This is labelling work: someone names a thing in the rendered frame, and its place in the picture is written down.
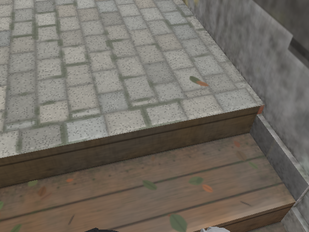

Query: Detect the stairs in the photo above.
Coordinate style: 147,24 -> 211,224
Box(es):
0,106 -> 296,232

